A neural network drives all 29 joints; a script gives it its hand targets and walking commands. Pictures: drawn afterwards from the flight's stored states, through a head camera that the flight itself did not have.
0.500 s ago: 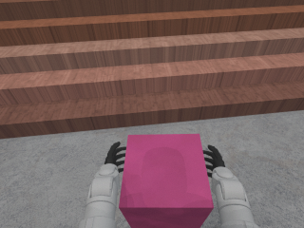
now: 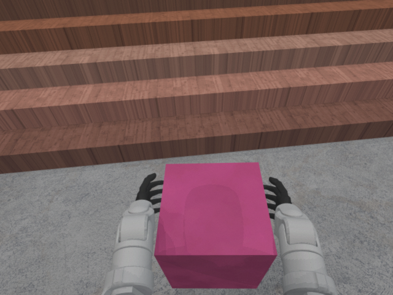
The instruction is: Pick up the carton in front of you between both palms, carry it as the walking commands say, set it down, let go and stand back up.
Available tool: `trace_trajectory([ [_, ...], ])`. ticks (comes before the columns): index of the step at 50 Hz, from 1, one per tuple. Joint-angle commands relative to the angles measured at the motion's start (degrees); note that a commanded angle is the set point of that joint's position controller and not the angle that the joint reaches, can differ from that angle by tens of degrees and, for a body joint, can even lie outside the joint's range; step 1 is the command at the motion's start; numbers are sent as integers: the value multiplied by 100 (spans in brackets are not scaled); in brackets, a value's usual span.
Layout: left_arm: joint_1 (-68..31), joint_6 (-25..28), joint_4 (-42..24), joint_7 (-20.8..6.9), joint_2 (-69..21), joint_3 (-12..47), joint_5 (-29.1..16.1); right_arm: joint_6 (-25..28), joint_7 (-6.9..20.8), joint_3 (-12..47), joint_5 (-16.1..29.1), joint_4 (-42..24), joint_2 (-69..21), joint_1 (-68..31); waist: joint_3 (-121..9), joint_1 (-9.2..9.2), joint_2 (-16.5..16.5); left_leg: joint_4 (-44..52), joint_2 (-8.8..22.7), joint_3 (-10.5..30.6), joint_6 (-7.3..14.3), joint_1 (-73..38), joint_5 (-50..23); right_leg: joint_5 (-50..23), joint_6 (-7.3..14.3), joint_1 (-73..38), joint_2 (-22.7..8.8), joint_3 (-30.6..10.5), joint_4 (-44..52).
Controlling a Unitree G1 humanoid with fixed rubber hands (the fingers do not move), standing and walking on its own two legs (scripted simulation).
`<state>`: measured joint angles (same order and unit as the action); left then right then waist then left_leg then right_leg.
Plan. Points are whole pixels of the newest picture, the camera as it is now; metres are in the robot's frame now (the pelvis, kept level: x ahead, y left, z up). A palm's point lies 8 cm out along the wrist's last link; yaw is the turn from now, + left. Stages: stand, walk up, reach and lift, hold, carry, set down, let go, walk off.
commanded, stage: reach and lift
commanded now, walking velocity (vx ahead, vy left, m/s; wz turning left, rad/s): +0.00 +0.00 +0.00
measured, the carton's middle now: (213, 228) +0.29 +0.00 -0.05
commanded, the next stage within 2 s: hold in 0.46 s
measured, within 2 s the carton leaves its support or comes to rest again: neither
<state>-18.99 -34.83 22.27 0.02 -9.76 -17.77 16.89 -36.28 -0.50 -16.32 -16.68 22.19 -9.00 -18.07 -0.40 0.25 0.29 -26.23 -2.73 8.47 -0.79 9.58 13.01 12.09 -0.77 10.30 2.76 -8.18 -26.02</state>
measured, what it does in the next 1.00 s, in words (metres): stands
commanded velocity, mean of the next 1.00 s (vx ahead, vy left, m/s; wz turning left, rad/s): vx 0.13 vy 0.00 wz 0.00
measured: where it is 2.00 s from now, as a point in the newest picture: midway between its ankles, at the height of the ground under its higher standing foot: (198, 242)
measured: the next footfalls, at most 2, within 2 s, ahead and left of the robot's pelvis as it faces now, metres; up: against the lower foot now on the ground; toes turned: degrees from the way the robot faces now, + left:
left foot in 1.34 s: +0.23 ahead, +0.13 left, +0.00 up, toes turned +10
right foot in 1.70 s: +0.58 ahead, -0.06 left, +0.00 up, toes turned -10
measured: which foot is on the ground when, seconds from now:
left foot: down 0.00-1.00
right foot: down 0.00-1.00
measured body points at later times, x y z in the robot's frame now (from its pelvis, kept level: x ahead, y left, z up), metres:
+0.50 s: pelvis +0.02 +0.00 +0.01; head -0.02 +0.00 +0.45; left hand +0.32 +0.15 +0.04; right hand +0.31 -0.15 +0.03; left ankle +0.02 +0.13 -0.74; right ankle +0.03 -0.13 -0.74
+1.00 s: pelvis +0.03 +0.02 -0.01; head -0.02 +0.02 +0.44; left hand +0.33 +0.17 +0.06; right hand +0.33 -0.13 +0.06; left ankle +0.02 +0.14 -0.74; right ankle +0.02 -0.13 -0.74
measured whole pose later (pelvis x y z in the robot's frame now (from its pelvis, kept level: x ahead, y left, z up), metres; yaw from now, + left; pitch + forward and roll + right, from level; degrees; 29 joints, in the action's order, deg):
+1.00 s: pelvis +0.03 +0.02 -0.01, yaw +1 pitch +1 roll +0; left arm -11.8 -50.5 0.9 2.6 -7.9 -8.8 11.2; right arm -51.2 -2.6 -8.3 -10.0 2.6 -7.3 -11.9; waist -8.3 -0.3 -1.5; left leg -31.6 -0.1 0.3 -0.1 14.8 17.4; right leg 21.9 -1.1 16.4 -2.1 -2.1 -34.6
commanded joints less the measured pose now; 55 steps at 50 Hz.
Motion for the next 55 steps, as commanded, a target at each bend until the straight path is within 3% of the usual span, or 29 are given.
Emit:
trace_trajectory([
  [1, -2796, 20, 185, -1493, -5606, 3295, -1362, 207, 1463, 3330, 1496, -298, -5575, -3323, -1606, 5, -48, 479, -261, -495, 1, -309, -756, -699, 4, -678, 232, 443, 453],
  [12, -2326, -128, -283, -1463, -5524, 3508, -1499, 52, 1422, 3546, 1644, -773, -5496, -2849, -1638, -6, -38, 578, -298, -445, -34, -577, -1375, -1325, -29, -956, 274, 413, 551],
  [22, -2163, -278, -538, -1438, -5494, 3585, -1559, -89, 1429, 3602, 1698, -1028, -5396, -2716, -1517, -13, -7, 650, -295, -413, -53, -690, -1508, -1400, -27, -1009, 295, 408, 618],
  [28, -2074, -508, -1170, -1371, -5499, 4017, -1832, -307, 1399, 4034, 1954, -1638, -5382, -2683, -1759, -4, -13, 735, -287, -373, -90, -1001, -1983, -1794, -57, -1267, 301, 394, 693],
  [34, -2047, -728, -824, -1379, -5230, 3573, -1567, -529, 1408, 3555, 1689, -1267, -5111, -2574, -906, -11, 14, 899, -259, -443, -40, -672, -897, -763, 1, -959, 272, 430, 851],
  [38, -2390, -695, -809, -1440, -5380, 3597, -1607, -489, 1462, 3599, 1732, -1281, -5254, -2957, -1088, -15, -3, 846, -239, -446, -17, -664, -797, -687, 17, -978, 257, 443, 797],
  [39, -2551, -697, -806, -1435, -5374, 3635, -1716, -493, 1455, 3642, 1725, -1317, -5245, -3040, -1270, -70, -200, 349, 638, -237, 84, -21, 411, 415, -44, -457, -672, 223, 403],
  [40, -2499, -694, -927, -1411, -5386, 3721, -1731, -485, 1448, 3703, 1813, -1424, -5287, -3108, -1292, -50, -221, 413, 508, -113, 127, 183, 1767, 1887, 61, -121, -641, -7, 602],
  [41, -2542, -709, -1106, -1379, -5393, 3841, -1797, -489, 1439, 3823, 1901, -1594, -5296, -3217, -1097, -54, -244, 375, 422, -160, 135, 556, 2681, 2998, 128, 243, -642, -87, 731],
  [42, -2592, -739, -1277, -1341, -5407, 3942, -1851, -517, 1421, 3969, 1996, -1758, -5305, -3317, -955, -45, -323, 173, 375, -334, 98, 746, 2646, 3154, 156, 422, -717, -122, 782],
  [45, -2379, -984, -1883, -1182, -5268, 4293, -2058, -768, 1335, 4416, 2316, -2277, -5246, -3197, -1635, 20, -747, -691, 143, -1046, 13, 696, 1081, 2521, 450, 168, -1139, -389, 848],
  [46, -2346, -1123, -2089, -1129, -5181, 4415, -2145, -898, 1310, 4549, 2432, -2448, -5200, -3170, -1739, 22, -833, -546, 91, -1174, 30, 675, 1100, 2646, 536, 220, -1227, -419, 838],
  [47, -2352, -1288, -2285, -1080, -5126, 4566, -2242, -1053, 1282, 4666, 2547, -2594, -5149, -3167, -1741, 9, -766, -292, 113, -1174, 71, 533, 1241, 2763, 519, 433, -1187, -266, 758],
  [48, -2371, -1461, -2478, -1044, -5057, 4700, -2337, -1220, 1251, 4738, 2643, -2735, -5072, -3194, -1652, 6, -448, 84, 293, -916, 147, 347, 1539, 2755, 410, 768, -1019, 60, 465],
  [49, -2467, -1640, -2661, -1022, -5008, 4813, -2443, -1395, 1216, 4761, 2717, -2818, -4967, -3157, -1531, -40, 267, 628, 866, -44, 333, 98, 2181, 2481, 197, 1295, -708, 583, -367],
  [50, -2580, -1825, -2749, -1009, -4967, 4908, -2571, -1579, 1175, 4745, 2756, -2858, -4864, -3030, -1417, -107, 1243, 1380, 1572, 1147, 627, -284, 2884, 1818, -36, 1957, -316, 1269, -1579],
  [51, -2642, -2014, -2831, -1009, -4854, 5015, -2713, -1767, 1119, 4732, 2776, -2915, -4738, -2860, -1079, -141, 1500, 1586, 2025, 1811, 944, -566, 2544, 1734, -52, 2604, -340, 1413, -1597],
  [52, -2723, -2177, -2978, -1022, -4879, 5173, -2903, -1931, 1057, 4721, 2791, -3106, -4609, -2819, -989, -156, 1301, 1494, 2098, 1789, 1099, -505, 1766, 1713, 26, 2521, -506, 1345, -1316],
  [53, -2662, -2324, -3036, -1024, -4928, 5270, -3069, -2099, 999, 4781, 2846, -3321, -4565, -2776, -1150, -148, 1049, 1270, 1961, 1297, 1053, -480, 1187, 1600, 68, 2143, -462, 1461, -932],
  [55, -2324, -2563, -3177, -1005, -5027, 5343, -3312, -2383, 919, 4940, 3012, -3763, -4612, -2704, -1651, -73, 736, 630, 1431, 68, 746, -66, 715, 631, 79, 659, -164, 1892, 140],
])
